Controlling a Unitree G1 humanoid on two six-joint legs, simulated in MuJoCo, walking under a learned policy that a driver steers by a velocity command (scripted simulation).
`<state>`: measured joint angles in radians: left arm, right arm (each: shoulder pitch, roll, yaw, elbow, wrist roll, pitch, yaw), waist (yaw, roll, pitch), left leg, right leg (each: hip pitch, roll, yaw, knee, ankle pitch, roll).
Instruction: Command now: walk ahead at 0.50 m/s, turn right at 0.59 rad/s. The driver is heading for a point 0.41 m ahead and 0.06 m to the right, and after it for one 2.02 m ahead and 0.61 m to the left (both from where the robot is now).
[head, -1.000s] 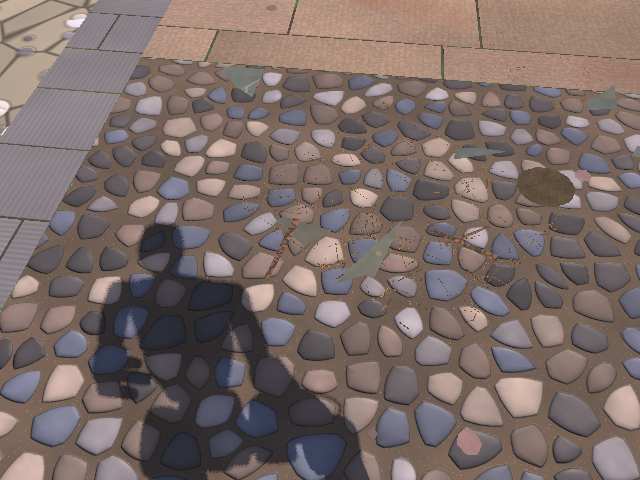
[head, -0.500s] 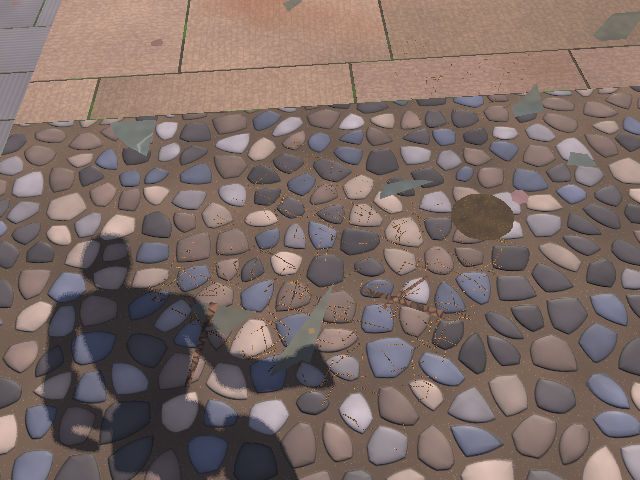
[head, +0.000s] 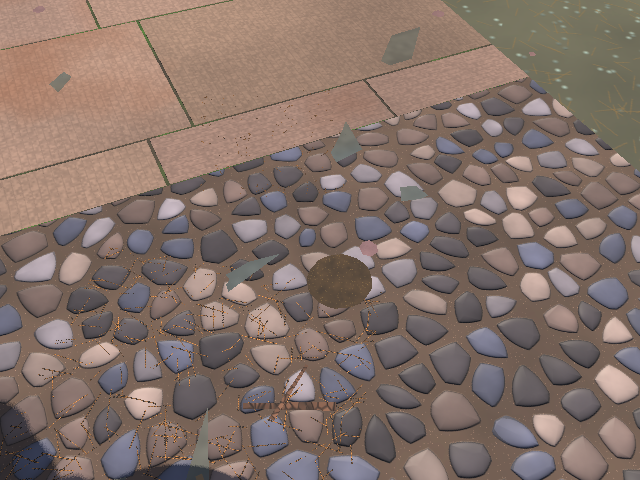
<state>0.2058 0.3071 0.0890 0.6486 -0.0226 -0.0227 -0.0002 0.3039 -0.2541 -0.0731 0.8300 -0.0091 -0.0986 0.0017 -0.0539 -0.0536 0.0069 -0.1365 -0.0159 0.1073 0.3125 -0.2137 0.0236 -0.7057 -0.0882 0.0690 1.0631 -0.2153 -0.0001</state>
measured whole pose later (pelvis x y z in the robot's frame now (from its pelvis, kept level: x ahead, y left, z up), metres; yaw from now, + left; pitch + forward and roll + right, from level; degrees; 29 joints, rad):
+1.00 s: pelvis +0.57 -0.07 +0.00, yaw +2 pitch +2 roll +0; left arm 0.19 0.29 0.04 0.68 0.01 -0.10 0.00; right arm 0.29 -0.28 -0.06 0.71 0.01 -0.05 0.02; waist -0.02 -0.02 0.03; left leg -0.29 -0.11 -0.05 0.42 -0.16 0.10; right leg -0.58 -0.07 0.07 1.10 -0.33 0.02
